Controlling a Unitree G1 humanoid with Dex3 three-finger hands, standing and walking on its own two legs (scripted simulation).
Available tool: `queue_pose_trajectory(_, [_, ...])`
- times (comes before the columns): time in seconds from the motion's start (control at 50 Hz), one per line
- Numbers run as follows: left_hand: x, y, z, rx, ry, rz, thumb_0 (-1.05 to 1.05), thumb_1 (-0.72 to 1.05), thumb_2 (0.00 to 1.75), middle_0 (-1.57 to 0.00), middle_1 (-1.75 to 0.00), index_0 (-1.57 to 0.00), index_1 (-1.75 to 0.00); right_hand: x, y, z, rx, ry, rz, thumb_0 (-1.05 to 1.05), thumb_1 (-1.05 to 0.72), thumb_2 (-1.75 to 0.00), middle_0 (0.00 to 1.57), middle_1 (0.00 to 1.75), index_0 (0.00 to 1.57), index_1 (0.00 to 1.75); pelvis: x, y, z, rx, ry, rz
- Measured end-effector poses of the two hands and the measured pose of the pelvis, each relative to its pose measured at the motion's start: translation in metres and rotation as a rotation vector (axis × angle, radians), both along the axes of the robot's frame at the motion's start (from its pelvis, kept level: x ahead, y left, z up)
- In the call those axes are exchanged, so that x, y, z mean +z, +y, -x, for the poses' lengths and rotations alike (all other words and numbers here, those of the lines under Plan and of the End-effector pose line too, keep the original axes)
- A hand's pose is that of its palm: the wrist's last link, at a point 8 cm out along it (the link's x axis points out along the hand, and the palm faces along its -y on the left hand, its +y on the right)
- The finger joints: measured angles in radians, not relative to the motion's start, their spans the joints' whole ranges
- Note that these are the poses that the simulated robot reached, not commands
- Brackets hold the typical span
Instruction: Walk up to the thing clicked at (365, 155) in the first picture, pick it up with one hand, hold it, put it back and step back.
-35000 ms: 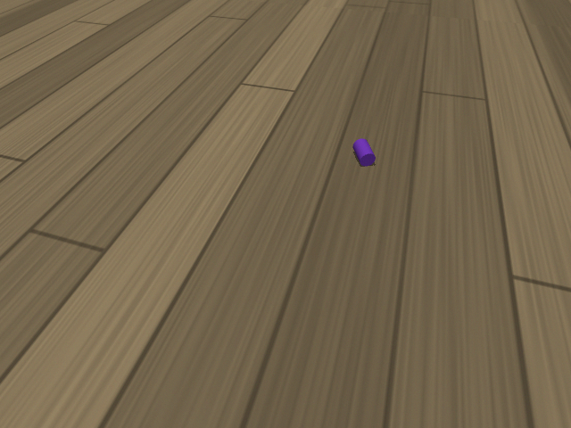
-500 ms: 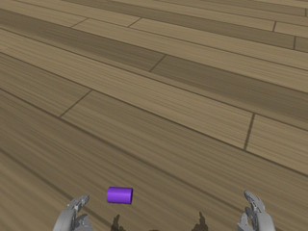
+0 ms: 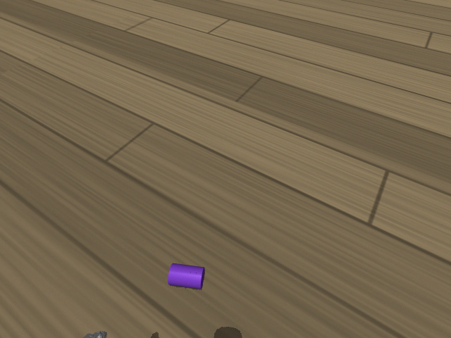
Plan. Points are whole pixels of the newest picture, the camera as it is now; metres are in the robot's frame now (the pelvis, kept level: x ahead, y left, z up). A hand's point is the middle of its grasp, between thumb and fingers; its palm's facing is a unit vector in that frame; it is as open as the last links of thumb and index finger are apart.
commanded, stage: stand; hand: left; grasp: from above
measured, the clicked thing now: (186, 275) +0.46 +0.22 -0.70
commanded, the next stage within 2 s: none
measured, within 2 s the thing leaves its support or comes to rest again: neither
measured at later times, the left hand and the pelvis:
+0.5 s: hand out of the picture +0.03 +0.23 -0.14, palm faces +0.06 -0.94 -0.33, open 7.3 cm; pelvis +0.00 -0.01 +0.03, yaw +1 degrees
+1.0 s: hand out of the picture +0.05 +0.22 -0.13, palm faces +0.04 -0.94 -0.33, open 7.3 cm; pelvis -0.01 -0.02 +0.03, yaw +1 degrees
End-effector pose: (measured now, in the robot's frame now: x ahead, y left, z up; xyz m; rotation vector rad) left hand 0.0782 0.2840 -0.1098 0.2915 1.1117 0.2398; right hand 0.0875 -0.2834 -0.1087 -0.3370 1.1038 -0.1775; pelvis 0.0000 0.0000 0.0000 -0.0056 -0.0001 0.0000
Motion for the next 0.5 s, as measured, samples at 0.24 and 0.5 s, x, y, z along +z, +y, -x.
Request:
queue_pose_trajectory(0.24, [0.002,-0.006,0.052,0.072,0.159,0.035,0.01,0.91,0.89,-0.2,-0.3,-0.2,-0.3,0.004,0.012,0.022,-0.047,0.094,-0.039,0.01,-0.9,-0.9,0.21,0.3,0.2,0.3,0.021,0.0,0.0,0.008,-0.056,0.002])
queue_pose_trajectory(0.5, [0.012,-0.01,0.054,0.073,0.16,0.028,0.01,0.91,0.89,-0.2,-0.3,-0.21,-0.3,0.01,0.001,0.029,-0.061,0.114,-0.047,0.01,-0.9,-0.9,0.21,0.3,0.21,0.3,0.029,-0.008,0.004,0.017,-0.077,-0.001])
